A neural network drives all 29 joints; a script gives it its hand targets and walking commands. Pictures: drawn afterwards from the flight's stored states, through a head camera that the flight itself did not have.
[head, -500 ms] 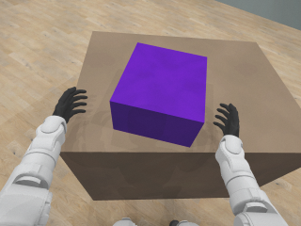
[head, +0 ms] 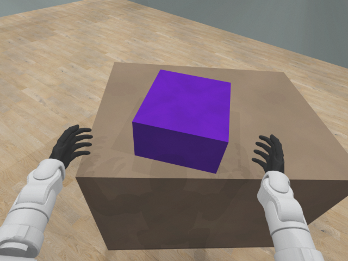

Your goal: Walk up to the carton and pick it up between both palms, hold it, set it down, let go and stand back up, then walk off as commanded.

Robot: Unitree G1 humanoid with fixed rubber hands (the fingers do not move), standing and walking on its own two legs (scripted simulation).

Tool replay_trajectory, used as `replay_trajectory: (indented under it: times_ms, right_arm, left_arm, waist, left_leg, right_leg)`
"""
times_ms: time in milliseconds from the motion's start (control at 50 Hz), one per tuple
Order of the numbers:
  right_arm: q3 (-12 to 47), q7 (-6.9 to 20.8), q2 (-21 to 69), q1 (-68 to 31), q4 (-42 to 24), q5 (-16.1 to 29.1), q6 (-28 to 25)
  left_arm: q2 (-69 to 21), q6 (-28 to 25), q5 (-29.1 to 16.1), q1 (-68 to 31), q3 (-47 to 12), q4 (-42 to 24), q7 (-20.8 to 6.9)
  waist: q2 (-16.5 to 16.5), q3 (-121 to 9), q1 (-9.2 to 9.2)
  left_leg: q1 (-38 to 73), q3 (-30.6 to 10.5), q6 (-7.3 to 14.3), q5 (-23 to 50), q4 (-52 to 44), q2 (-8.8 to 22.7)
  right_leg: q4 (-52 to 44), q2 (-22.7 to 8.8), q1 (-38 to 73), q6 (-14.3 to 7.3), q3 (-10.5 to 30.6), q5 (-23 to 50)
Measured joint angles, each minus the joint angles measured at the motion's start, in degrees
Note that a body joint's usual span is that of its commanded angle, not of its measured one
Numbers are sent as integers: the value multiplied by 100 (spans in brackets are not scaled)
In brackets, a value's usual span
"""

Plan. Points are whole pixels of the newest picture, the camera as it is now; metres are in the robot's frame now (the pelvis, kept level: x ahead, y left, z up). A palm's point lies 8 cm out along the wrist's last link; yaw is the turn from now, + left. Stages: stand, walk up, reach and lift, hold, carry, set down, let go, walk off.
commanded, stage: set down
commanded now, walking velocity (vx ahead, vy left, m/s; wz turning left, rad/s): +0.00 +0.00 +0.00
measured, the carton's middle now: (185, 116) +0.55 -0.04 +0.01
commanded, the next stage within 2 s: none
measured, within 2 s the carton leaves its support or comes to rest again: neither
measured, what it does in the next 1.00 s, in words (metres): stands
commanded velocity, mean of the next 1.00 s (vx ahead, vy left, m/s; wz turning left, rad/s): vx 0.00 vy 0.00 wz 0.00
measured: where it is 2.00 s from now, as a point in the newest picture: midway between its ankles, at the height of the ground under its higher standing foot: outside the picture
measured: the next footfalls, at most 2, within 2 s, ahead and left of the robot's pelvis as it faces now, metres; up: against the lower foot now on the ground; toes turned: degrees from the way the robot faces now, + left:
none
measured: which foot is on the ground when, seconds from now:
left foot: down 0.00-1.00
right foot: down 0.00-1.00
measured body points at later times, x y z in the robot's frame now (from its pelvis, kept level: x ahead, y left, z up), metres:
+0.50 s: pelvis -0.01 -0.02 +0.00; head -0.06 +0.01 +0.44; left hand +0.32 +0.26 +0.06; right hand +0.26 -0.24 +0.07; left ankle +0.07 +0.05 -0.72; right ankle +0.10 -0.19 -0.72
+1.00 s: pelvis +0.00 -0.01 +0.00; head -0.05 +0.01 +0.45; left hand +0.28 +0.26 +0.03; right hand +0.23 -0.24 +0.05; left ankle +0.07 +0.05 -0.72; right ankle +0.10 -0.19 -0.71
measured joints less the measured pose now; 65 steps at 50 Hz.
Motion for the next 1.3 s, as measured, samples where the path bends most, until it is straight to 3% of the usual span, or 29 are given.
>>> replay_trajectory:
  times_ms: [140,300,520,760,1300]
  right_arm:
    - [0,0,0,-1,-2,-1,445]
    - [0,-108,18,15,-32,-1,691]
    - [50,-187,90,790,-877,-1,966]
    - [51,180,-106,1314,-1300,-1,1108]
    - [62,669,-166,1954,-1632,-1,1209]
  left_arm:
    - [4,44,0,2,-14,-2,-43]
    - [4,87,0,4,-46,-1,-292]
    - [-9,323,0,510,77,2,-399]
    - [-9,323,0,1215,92,-312,-103]
    - [-405,741,60,1875,152,-1212,96]
  waist:
    - [1,-98,0]
    - [28,-8,-1]
    - [102,281,0]
    - [228,458,21]
    - [228,419,22]
  left_leg:
    - [239,0,98,2,0,0]
    - [476,0,116,2,0,27]
    - [703,0,116,0,-46,68]
    - [723,0,116,0,-47,68]
    - [750,0,116,0,-199,66]
  right_leg:
    - [83,4,204,0,0,-73]
    - [207,27,382,0,0,-140]
    - [242,65,562,0,0,-184]
    - [316,66,563,0,0,-393]
    - [120,66,623,-1,1,-510]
